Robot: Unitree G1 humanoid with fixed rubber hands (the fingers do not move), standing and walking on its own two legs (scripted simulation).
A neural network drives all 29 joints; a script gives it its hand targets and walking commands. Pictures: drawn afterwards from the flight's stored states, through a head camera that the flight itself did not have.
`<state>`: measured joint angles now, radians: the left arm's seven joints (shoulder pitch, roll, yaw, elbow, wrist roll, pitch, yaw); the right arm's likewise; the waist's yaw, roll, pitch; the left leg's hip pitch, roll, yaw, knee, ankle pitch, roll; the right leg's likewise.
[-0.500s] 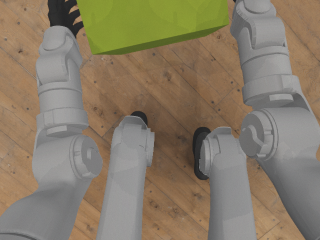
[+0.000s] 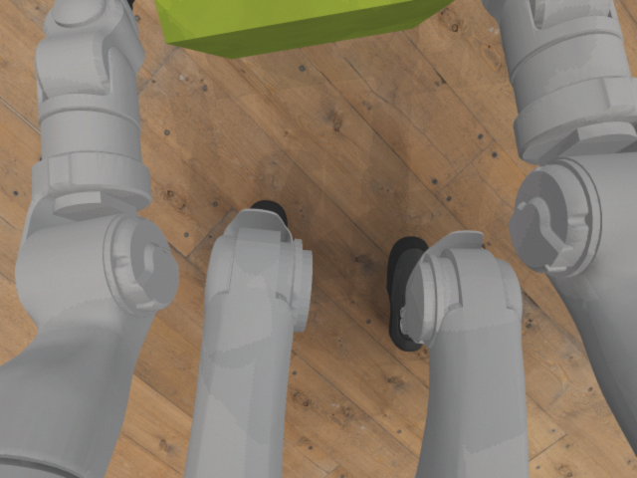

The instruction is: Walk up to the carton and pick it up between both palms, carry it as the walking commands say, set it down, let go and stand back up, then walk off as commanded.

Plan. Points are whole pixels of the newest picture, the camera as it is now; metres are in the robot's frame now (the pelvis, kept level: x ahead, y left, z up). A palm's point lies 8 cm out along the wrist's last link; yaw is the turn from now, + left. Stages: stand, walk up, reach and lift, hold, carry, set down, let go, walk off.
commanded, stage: set down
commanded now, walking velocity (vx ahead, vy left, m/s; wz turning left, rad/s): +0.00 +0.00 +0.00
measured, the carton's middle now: out of the picture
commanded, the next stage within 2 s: none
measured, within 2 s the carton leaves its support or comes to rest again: neither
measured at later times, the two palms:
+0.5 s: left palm (128, 1) +0.50 +0.27 -0.20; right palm out of the picture +0.60 -0.06 -0.17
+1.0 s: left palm out of the picture +0.51 +0.26 -0.20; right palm out of the picture +0.59 -0.08 -0.19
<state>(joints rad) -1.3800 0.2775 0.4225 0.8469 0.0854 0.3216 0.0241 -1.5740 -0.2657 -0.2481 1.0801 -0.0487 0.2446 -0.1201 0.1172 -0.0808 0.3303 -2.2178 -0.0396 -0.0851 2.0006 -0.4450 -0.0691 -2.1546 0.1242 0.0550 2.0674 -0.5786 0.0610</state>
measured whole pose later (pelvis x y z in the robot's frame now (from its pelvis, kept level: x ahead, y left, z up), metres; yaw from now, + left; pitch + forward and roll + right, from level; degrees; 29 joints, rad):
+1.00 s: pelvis +0.01 -0.01 -0.02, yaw -1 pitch +38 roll +1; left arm -1.38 0.28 0.48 0.89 0.08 0.25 -0.06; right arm -1.59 -0.31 -0.09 1.12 0.06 0.23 -0.13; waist 0.15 -0.09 0.39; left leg -2.24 0.01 -0.08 2.09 -0.51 -0.08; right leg -2.21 0.18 0.06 2.16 -0.61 0.06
